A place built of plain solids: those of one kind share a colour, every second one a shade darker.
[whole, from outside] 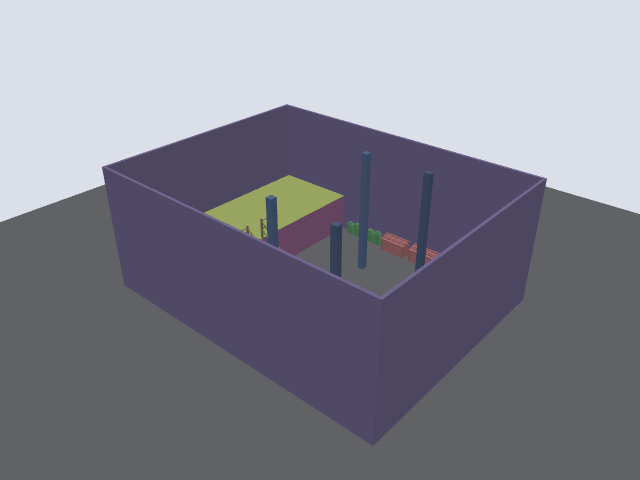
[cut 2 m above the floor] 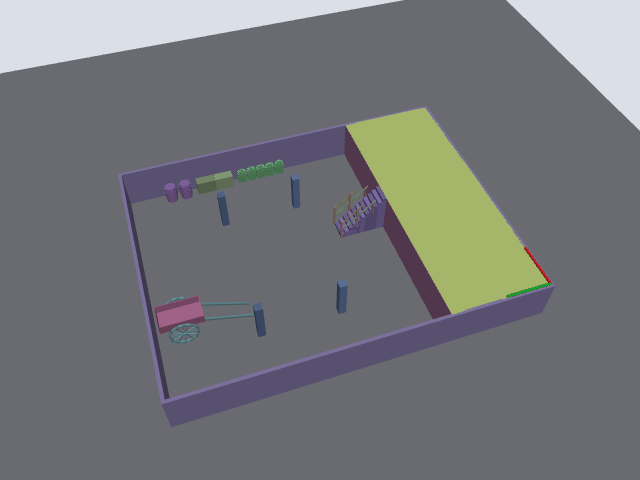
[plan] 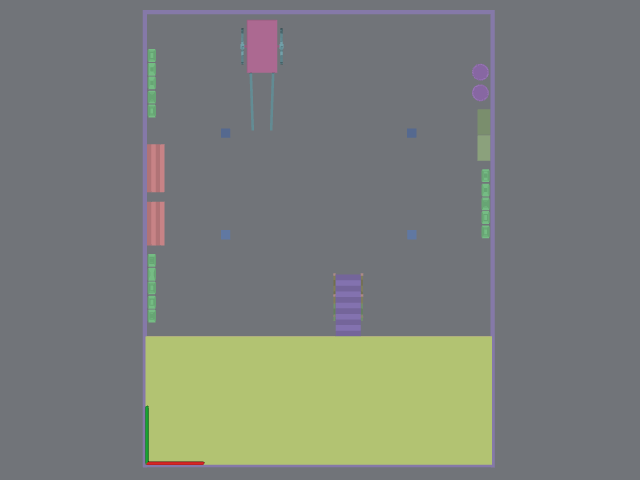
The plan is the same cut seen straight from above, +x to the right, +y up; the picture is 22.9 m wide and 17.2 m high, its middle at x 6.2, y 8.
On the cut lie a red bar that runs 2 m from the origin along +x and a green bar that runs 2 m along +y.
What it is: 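An aisled barn 12.3 x 16.1 m, 6.7 m high; a nave 6.7 m broad between two rows of posts 0.34 m square, 3.6 m apart, aisles 2.8 m broad; at the rear a loft 4.5 m deep at 2.17 m over closed bays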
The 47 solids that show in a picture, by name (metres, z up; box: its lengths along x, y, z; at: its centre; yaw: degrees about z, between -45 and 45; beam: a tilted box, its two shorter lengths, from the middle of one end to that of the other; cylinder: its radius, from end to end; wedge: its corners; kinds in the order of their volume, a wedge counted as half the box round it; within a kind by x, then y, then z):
{
 "loft_1": {"box": [12.41, 4.6, 2.22], "at": [6.16, 2.25, 1.06]},
 "wall_1": {"box": [0.15, 16.39, 6.78], "at": [-0.07, 8.04, 3.34]},
 "wall_2": {"box": [12.61, 0.15, 6.78], "at": [6.16, -0.07, 3.34]},
 "wall_3": {"box": [12.61, 0.15, 6.78], "at": [6.16, 16.16, 3.34]},
 "wall_4": {"box": [0.15, 16.39, 6.78], "at": [12.38, 8.04, 3.34]},
 "stair_1": {"box": [0.9, 0.56, 2.04], "at": [7.21, 4.47, 0.97]},
 "stair_2": {"box": [0.9, 0.56, 1.86], "at": [7.21, 4.67, 0.88]},
 "stair_3": {"box": [0.9, 0.56, 1.68], "at": [7.21, 4.87, 0.79]},
 "stair_4": {"box": [0.9, 0.56, 1.5], "at": [7.21, 5.07, 0.7]},
 "stair_5": {"box": [0.9, 0.56, 1.32], "at": [7.21, 5.27, 0.61]},
 "stair_6": {"box": [0.9, 0.56, 1.14], "at": [7.21, 5.48, 0.52]},
 "stair_7": {"box": [0.9, 0.56, 0.95], "at": [7.21, 5.68, 0.43]},
 "stair_8": {"box": [0.9, 0.56, 0.77], "at": [7.21, 5.88, 0.34]},
 "stair_9": {"box": [0.9, 0.56, 0.59], "at": [7.21, 6.08, 0.25]},
 "stair_10": {"box": [0.9, 0.56, 0.41], "at": [7.21, 6.28, 0.16]},
 "stair_11": {"box": [0.9, 0.56, 0.23], "at": [7.21, 6.48, 0.07]},
 "post_1": {"box": [0.34, 0.34, 6.78], "at": [2.82, 8.19, 3.34]},
 "post_2": {"box": [0.34, 0.34, 6.78], "at": [2.82, 11.83, 3.34]},
 "post_3": {"box": [0.34, 0.34, 6.78], "at": [9.49, 8.19, 3.34]},
 "post_4": {"box": [0.34, 0.34, 6.78], "at": [9.49, 11.83, 3.34]},
 "bin_1": {"box": [0.16, 1.57, 0.18], "at": [0.08, 8.59, 0.78]},
 "bin_2": {"box": [0.16, 1.73, 0.18], "at": [0.08, 10.57, 0.78]},
 "bin_3": {"box": [0.16, 1.57, 0.15], "at": [0.24, 8.59, 0.76]},
 "bin_4": {"box": [0.16, 1.73, 0.15], "at": [0.24, 10.57, 0.76]},
 "bin_5": {"box": [0.6, 1.53, 0.74], "at": [0.3, 8.59, 0.32]},
 "bin_6": {"box": [0.6, 1.69, 0.74], "at": [0.3, 10.57, 0.32]},
 "bin_7": {"box": [0.16, 1.57, 0.11], "at": [0.39, 8.59, 0.74]},
 "bin_8": {"box": [0.16, 1.73, 0.11], "at": [0.39, 10.57, 0.74]},
 "bin_9": {"box": [0.16, 1.57, 0.07], "at": [0.55, 8.59, 0.72]},
 "bin_10": {"box": [0.16, 1.73, 0.07], "at": [0.55, 10.57, 0.72]},
 "bales_1": {"box": [0.46, 0.92, 0.41], "at": [12.07, 11.3, 0.15]},
 "bales_2": {"box": [0.46, 0.92, 0.41], "at": [12.07, 11.3, 0.52]},
 "bales_3": {"box": [0.46, 0.92, 0.41], "at": [12.07, 12.23, 0.15]},
 "bales_4": {"box": [0.46, 0.92, 0.41], "at": [12.07, 12.23, 0.52]},
 "face_1": {"box": [6.76, 0.012, 2.19], "at": [3.38, 4.56, 1.05]},
 "face_2": {"box": [4.65, 0.012, 2.19], "at": [9.98, 4.56, 1.05]},
 "cart_rod_1": {"wedge": [[3.67, 13.97, 0.87], [3.67, 14.0, 0.79], [3.74, 11.92, 0.09], [3.74, 11.95, 0.0], [3.77, 13.98, 0.87], [3.77, 14.01, 0.79], [3.84, 11.93, 0.09], [3.84, 11.96, 0.0]]},
 "cart_rod_2": {"wedge": [[4.4, 11.93, 0.09], [4.4, 11.96, 0.0], [4.47, 13.98, 0.87], [4.47, 14.01, 0.79], [4.5, 11.92, 0.09], [4.5, 11.95, 0.0], [4.57, 13.97, 0.87], [4.57, 14.0, 0.79]]},
 "cart_1": {"box": [0.029, 1.9, 0.42], "at": [3.58, 14.94, 1.1]},
 "cart_2": {"box": [1.1, 1.9, 0.03], "at": [4.12, 14.94, 0.88]},
 "cart_3": {"box": [0.029, 1.9, 0.42], "at": [4.66, 14.94, 1.1]},
 "stair_guard_post_1": {"box": [0.09, 0.09, 1.28], "at": [6.71, 6.01, 1.26]},
 "stair_guard_post_2": {"box": [0.09, 0.09, 1.27], "at": [6.71, 6.76, 0.58]},
 "stair_guard_post_3": {"box": [0.09, 0.09, 1.28], "at": [7.71, 6.01, 1.26]},
 "stair_guard_post_4": {"box": [0.09, 0.09, 1.27], "at": [7.71, 6.76, 0.58]},
 "cask_1": {"cylinder": 0.26, "from": [11.95, 13.27, 0.85], "to": [11.95, 13.27, 0.9]},
 "cask_2": {"cylinder": 0.26, "from": [11.95, 14.01, 0.85], "to": [11.95, 14.01, 0.9]}
}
